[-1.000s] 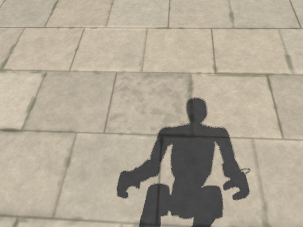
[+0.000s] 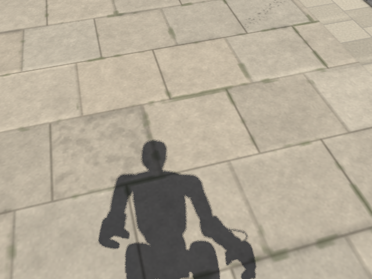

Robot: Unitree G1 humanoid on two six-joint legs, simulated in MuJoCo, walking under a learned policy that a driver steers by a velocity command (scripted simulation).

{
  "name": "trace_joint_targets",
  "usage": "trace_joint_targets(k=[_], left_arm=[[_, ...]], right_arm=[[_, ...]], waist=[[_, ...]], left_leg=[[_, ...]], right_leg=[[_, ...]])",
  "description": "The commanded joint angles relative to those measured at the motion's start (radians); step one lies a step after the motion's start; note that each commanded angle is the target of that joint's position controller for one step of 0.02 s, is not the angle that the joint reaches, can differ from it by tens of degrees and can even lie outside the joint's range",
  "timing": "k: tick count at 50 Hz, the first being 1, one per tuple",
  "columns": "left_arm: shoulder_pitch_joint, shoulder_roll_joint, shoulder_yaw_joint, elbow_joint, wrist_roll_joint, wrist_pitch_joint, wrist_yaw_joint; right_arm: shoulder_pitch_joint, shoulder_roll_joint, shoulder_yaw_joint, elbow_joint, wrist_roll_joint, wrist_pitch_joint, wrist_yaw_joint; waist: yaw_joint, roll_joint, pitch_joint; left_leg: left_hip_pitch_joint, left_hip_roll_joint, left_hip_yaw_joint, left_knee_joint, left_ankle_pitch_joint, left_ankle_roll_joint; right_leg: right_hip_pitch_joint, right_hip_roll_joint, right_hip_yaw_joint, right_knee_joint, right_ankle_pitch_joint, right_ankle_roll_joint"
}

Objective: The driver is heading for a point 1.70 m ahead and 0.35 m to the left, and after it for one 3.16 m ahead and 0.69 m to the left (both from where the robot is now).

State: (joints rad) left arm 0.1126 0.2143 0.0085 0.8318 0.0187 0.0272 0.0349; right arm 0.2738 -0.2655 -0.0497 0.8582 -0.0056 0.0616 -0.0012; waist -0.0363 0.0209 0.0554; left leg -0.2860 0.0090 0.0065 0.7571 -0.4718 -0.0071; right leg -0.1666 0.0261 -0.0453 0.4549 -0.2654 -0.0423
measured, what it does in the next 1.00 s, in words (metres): steps on the spot, turning left: left foot, then right foot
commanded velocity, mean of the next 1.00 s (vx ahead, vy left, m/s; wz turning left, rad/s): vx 0.00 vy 0.00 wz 0.42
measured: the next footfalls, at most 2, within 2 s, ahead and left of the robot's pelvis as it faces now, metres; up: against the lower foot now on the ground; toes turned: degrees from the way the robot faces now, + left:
left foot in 0.10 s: +0.01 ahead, +0.10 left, +0.00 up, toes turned +5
right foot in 0.68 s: +0.07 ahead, -0.07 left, +0.00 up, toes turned +29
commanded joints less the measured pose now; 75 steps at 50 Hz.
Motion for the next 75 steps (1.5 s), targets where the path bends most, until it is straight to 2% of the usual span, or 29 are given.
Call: trace_joint_targets(k=[1,4,5,6,7,8,10,12,24,30,33,34,35,36,37,38,39,40,43,48,50,52,53,54,55,56,59,64,75], left_arm=[[0.029,0.188,0.06,-0.027,0.004,0.002,0.006],[-0.015,0.202,0.072,-0.029,-0.002,0.009,0.006],[-0.003,0.19,0.074,-0.026,0.0,0.01,0.004],[0.022,0.133,0.063,-0.054,0.009,0.015,-0.001],[-0.066,0.114,0.053,-0.096,0.004,0.026,0.013],[-0.055,0.143,0.057,-0.083,0.004,0.03,0.013],[-0.022,0.159,0.064,-0.05,-0.008,0.021,0.0],[0.008,0.166,0.068,-0.034,0.009,0.018,-0.014],[-0.026,0.172,0.059,-0.08,-0.004,0.012,-0.004],[0.014,0.179,0.05,-0.104,-0.017,-0.008,0.004],[0.123,0.17,0.046,-0.085,-0.017,-0.024,0.014],[0.118,0.215,0.055,-0.089,-0.003,-0.03,0.023],[0.055,0.291,0.062,-0.126,0.005,-0.028,0.027],[0.054,0.309,0.068,-0.124,0.011,-0.02,0.015],[0.047,0.253,0.054,-0.124,0.004,-0.02,0.005],[0.004,0.2,0.041,-0.127,-0.004,-0.023,-0.001],[-0.022,0.182,0.035,-0.133,-0.001,-0.025,-0.003],[-0.013,0.179,0.033,-0.13,-0.001,-0.028,0.001],[0.062,0.175,0.029,-0.093,-0.002,-0.035,0.0],[0.108,0.199,0.032,-0.044,0.006,-0.029,-0.007],[0.114,0.203,0.035,-0.024,0.005,-0.022,-0.01],[0.12,0.189,0.03,-0.007,-0.001,-0.025,-0.01],[0.129,0.167,0.023,-0.014,-0.006,-0.036,-0.016],[0.14,0.132,0.015,-0.011,-0.02,-0.036,-0.018],[0.127,0.145,0.015,0.017,-0.01,-0.029,-0.011],[0.114,0.159,0.021,0.033,-0.006,-0.025,-0.009],[0.124,0.156,0.022,0.069,-0.006,-0.021,-0.014],[0.136,0.134,0.013,0.137,-0.007,-0.018,-0.01],[0.152,0.112,0.002,0.231,-0.008,-0.017,-0.003]], right_arm=[[-0.019,-0.07,-0.018,-0.07,0.001,-0.013,0.002],[0.038,-0.056,-0.017,-0.061,0.0,-0.026,0.008],[0.044,-0.093,-0.024,-0.063,-0.012,-0.037,0.007],[0.067,-0.207,-0.047,-0.081,-0.027,-0.054,0.002],[0.109,-0.284,-0.069,-0.065,-0.015,-0.052,0.004],[0.107,-0.235,-0.062,-0.062,-0.01,-0.049,0.005],[-0.026,-0.165,-0.046,-0.095,-0.002,-0.036,-0.003],[-0.036,-0.148,-0.043,-0.108,0.004,-0.035,-0.006],[0.026,-0.201,-0.065,-0.113,-0.011,-0.028,-0.006],[-0.036,-0.213,-0.072,-0.128,-0.015,-0.021,0.005],[-0.106,-0.195,-0.065,-0.134,-0.001,-0.015,0.003],[-0.081,-0.152,-0.052,-0.137,0.004,-0.018,0.001],[-0.001,-0.082,-0.035,-0.14,0.005,-0.024,-0.001],[-0.002,-0.176,-0.058,-0.122,-0.016,-0.02,-0.014],[0.0,-0.186,-0.062,-0.111,-0.021,-0.018,-0.016],[-0.002,-0.174,-0.06,-0.092,-0.019,-0.015,-0.011],[0.005,-0.161,-0.057,-0.079,-0.016,-0.011,-0.004],[0.011,-0.152,-0.053,-0.071,-0.017,-0.007,0.004],[-0.035,-0.126,-0.036,-0.061,-0.008,-0.001,0.009],[-0.082,-0.095,-0.008,-0.03,0.005,0.005,-0.009],[-0.054,-0.09,-0.003,-0.002,0.009,-0.002,-0.02],[-0.022,-0.097,0.003,0.029,-0.003,-0.02,-0.032],[-0.023,-0.142,-0.001,0.029,-0.019,-0.033,-0.039],[-0.089,-0.171,-0.001,0.04,-0.011,-0.038,-0.034],[-0.115,-0.116,0.014,0.04,-0.006,-0.046,-0.023],[-0.12,-0.103,0.02,0.048,-0.007,-0.052,-0.02],[-0.071,-0.103,0.027,0.103,-0.003,-0.059,-0.032],[-0.071,-0.089,0.037,0.147,-0.003,-0.061,-0.035],[-0.043,-0.069,0.052,0.217,-0.002,-0.068,-0.038]], waist=[[0.047,-0.156,-0.045],[-0.005,-0.132,-0.065],[-0.011,-0.044,-0.056],[0.014,0.201,-0.078],[-0.028,0.285,-0.035],[-0.006,0.127,-0.025],[0.045,0.052,0.004],[0.04,0.076,-0.047],[-0.008,0.092,-0.068],[0.014,0.105,-0.092],[0.08,0.091,-0.096],[0.061,-0.01,-0.095],[0.006,-0.227,-0.109],[0.025,-0.182,-0.091],[0.007,-0.127,-0.065],[-0.007,-0.1,-0.03],[-0.015,-0.126,-0.029],[-0.008,-0.165,-0.04],[0.029,-0.154,-0.066],[0.062,-0.198,-0.069],[0.045,-0.193,-0.068],[0.02,-0.138,-0.082],[0.035,-0.064,-0.12],[0.087,0.071,-0.083],[0.067,0.048,-0.081],[0.054,0.042,-0.047],[0.047,0.063,-0.031],[0.048,0.014,-0.009],[0.048,-0.013,-0.008]], left_leg=[[-0.058,-0.005,0.033,-0.009,-0.013,0.015],[0.075,-0.023,0.058,-0.242,0.163,0.05],[0.13,0.014,-0.056,-0.383,0.268,0.074],[0.236,0.268,-0.419,-0.474,0.513,0.135],[0.153,0.378,-0.569,-0.494,0.733,0.278],[0.155,0.336,-0.502,-0.488,0.66,0.301],[0.138,0.203,-0.357,-0.482,0.506,0.234],[0.192,0.156,-0.315,-0.467,0.577,0.22],[0.2,0.144,-0.471,-0.432,0.486,0.248],[0.138,0.117,-0.558,-0.39,0.595,0.216],[0.045,0.051,-0.531,-0.335,0.509,0.131],[-0.033,-0.018,-0.458,-0.246,0.32,0.074],[-0.16,-0.167,-0.264,-0.054,-0.002,0.021],[-0.172,-0.193,-0.186,0.122,-0.125,0.014],[-0.149,-0.155,-0.201,0.219,-0.09,0.011],[-0.139,-0.135,-0.202,0.265,-0.024,0.004],[-0.133,-0.135,-0.188,0.292,0.022,-0.007],[-0.139,-0.136,-0.174,0.303,0.041,-0.018],[-0.135,-0.124,-0.154,0.202,0.037,-0.044],[0.011,-0.082,-0.061,-0.124,-0.002,-0.029],[0.085,-0.076,-0.035,-0.29,0.098,-0.008],[0.255,-0.025,-0.091,-0.513,0.357,0.018],[0.351,0.078,-0.2,-0.498,0.434,0.038],[0.235,0.138,-0.25,-0.438,0.554,0.086],[0.189,0.14,-0.243,-0.434,0.506,0.097],[0.168,0.107,-0.22,-0.438,0.46,0.083],[0.155,0.073,-0.192,-0.452,0.45,0.061],[0.143,0.072,-0.192,-0.465,0.408,0.068],[0.129,0.063,-0.185,-0.474,0.393,0.074]], right_leg=[[0.055,-0.295,0.179,-0.079,0.452,-0.177],[-0.005,-0.272,0.124,0.017,0.368,-0.114],[-0.073,-0.219,0.076,0.126,0.214,-0.05],[-0.268,-0.083,-0.035,0.388,-0.129,0.028],[-0.371,0.037,0.023,0.516,-0.384,0.037],[-0.374,-0.008,0.086,0.614,-0.335,0.037],[-0.379,-0.036,0.101,0.612,-0.176,0.041],[-0.373,-0.028,0.088,0.627,-0.11,0.06],[-0.365,-0.003,0.116,0.403,-0.127,0.088],[-0.21,0.035,0.129,0.245,-0.141,0.054],[0.01,0.031,0.113,-0.07,0.02,0.031],[0.087,-0.085,0.236,-0.198,0.019,0.005],[0.152,-0.34,0.523,-0.274,0.039,-0.069],[0.022,-0.395,0.583,-0.233,0.14,-0.178],[-0.027,-0.374,0.542,-0.221,0.187,-0.201],[-0.059,-0.306,0.437,-0.212,0.198,-0.178],[-0.051,-0.241,0.351,-0.202,0.228,-0.147],[-0.021,-0.213,0.306,-0.188,0.302,-0.139],[0.075,-0.201,0.263,-0.149,0.434,-0.147],[0.084,-0.201,0.271,-0.126,0.395,-0.15],[0.071,-0.197,0.278,-0.097,0.448,-0.138],[-0.008,-0.185,0.27,-0.064,0.447,-0.07],[-0.075,-0.159,0.241,-0.035,0.359,-0.03],[-0.05,-0.072,0.16,-0.089,0.163,-0.008],[0.023,-0.068,0.154,-0.112,0.117,-0.001],[0.025,-0.068,0.158,-0.113,0.143,-0.001],[0.054,-0.089,0.164,-0.108,0.228,-0.003],[0.046,-0.088,0.159,-0.123,0.199,0.01],[0.049,-0.096,0.157,-0.12,0.194,0.017]])
Velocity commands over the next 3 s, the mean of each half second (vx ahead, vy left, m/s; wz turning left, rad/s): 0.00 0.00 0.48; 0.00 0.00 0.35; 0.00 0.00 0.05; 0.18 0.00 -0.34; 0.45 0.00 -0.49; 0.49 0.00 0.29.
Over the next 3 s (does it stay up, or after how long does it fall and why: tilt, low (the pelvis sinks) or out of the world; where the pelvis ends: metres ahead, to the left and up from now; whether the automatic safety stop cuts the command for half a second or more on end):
stays up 0.61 -0.03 0.00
